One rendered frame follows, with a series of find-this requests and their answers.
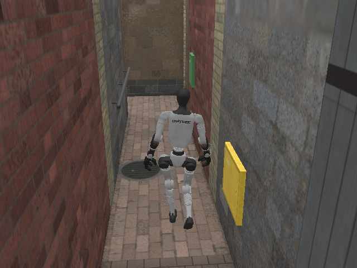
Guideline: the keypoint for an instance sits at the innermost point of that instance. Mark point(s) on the robot left forearm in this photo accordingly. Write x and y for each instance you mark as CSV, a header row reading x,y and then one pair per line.
x,y
152,148

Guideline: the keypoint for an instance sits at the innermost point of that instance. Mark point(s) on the robot right upper arm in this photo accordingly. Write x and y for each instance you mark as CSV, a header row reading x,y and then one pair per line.
x,y
200,128

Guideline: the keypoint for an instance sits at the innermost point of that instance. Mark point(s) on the robot left thigh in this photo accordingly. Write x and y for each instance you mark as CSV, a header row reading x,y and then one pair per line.
x,y
164,164

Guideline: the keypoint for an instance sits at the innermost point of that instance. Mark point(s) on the robot left upper arm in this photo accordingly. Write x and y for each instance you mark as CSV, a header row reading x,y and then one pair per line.
x,y
160,125

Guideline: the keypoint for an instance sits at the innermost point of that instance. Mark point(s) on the robot left hand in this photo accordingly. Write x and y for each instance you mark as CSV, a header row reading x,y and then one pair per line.
x,y
147,162

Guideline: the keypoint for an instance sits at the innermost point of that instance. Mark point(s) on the robot right hand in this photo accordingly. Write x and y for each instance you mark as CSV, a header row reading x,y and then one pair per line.
x,y
203,158

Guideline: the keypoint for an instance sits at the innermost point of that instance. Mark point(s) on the robot right shin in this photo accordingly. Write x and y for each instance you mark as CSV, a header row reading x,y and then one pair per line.
x,y
187,198

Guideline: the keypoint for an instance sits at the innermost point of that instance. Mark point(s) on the robot right forearm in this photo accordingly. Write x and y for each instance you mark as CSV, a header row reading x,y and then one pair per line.
x,y
205,148

